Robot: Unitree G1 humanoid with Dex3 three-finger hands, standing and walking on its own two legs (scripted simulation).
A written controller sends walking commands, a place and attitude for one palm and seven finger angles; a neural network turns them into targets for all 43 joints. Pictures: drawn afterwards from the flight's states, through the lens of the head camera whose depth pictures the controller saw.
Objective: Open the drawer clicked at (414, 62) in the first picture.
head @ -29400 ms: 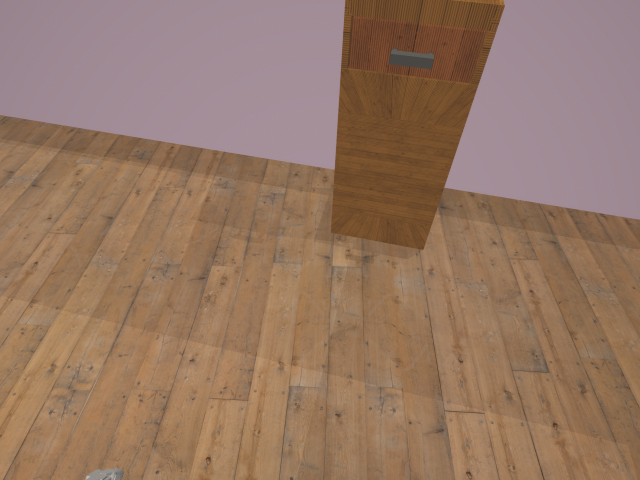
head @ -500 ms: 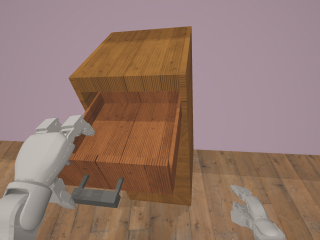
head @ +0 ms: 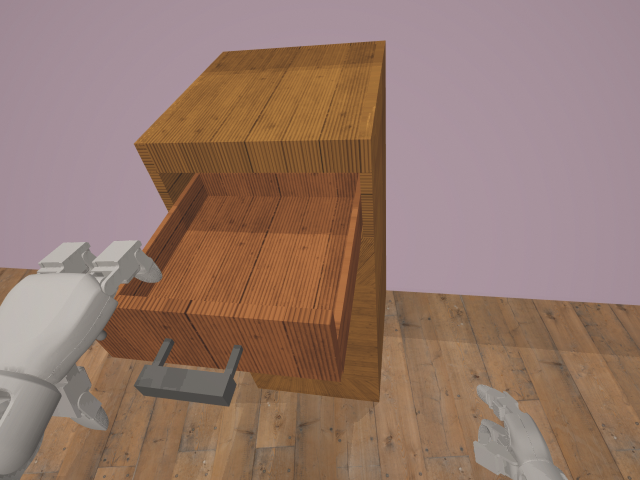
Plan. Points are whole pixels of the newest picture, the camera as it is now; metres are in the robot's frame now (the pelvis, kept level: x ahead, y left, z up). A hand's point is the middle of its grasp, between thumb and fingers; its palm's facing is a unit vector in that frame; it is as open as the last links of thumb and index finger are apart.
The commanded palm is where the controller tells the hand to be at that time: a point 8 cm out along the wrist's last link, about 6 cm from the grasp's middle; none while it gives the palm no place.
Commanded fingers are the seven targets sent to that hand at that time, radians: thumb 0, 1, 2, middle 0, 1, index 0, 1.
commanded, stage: draw the hand back to the body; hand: left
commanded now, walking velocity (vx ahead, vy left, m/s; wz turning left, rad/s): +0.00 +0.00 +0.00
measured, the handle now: (193, 367) +0.23 +0.21 +0.04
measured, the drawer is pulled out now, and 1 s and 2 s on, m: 0.29 0.29 0.29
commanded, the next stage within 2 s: step back with the hand held close in 1.14 s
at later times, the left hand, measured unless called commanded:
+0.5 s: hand (94, 291) +0.21 +0.23 +0.23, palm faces +0.41 -0.84 -0.35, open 12.5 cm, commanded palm +0.15 +0.28 +0.23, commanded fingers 0.00 0.17 0.58 -0.25 -0.77 -0.25 -0.77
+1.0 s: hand (83, 287) +0.22 +0.25 +0.22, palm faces +0.47 -0.79 -0.39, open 8.2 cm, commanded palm +0.16 +0.30 +0.23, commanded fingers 0.00 0.90 0.90 -0.20 -0.30 -0.20 -0.30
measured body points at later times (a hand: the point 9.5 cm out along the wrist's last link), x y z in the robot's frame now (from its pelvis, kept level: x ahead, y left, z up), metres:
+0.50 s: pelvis +0.02 +0.02 +0.00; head +0.00 +0.00 +0.45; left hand +0.18 +0.27 +0.24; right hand +0.21 -0.19 -0.08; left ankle -0.01 +0.13 -0.74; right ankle +0.04 -0.08 -0.74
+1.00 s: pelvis +0.04 +0.02 +0.00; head +0.03 -0.01 +0.45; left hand +0.19 +0.29 +0.24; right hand +0.24 -0.19 -0.08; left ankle -0.01 +0.13 -0.74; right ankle +0.04 -0.08 -0.74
